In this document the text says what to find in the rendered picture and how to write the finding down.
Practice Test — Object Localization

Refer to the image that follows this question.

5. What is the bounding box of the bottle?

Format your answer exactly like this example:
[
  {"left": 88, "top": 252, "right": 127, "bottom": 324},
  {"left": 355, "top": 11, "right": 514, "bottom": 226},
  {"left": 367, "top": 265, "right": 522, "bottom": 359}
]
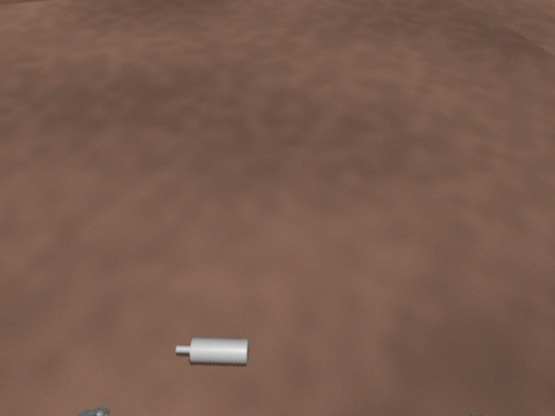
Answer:
[{"left": 176, "top": 337, "right": 249, "bottom": 364}]

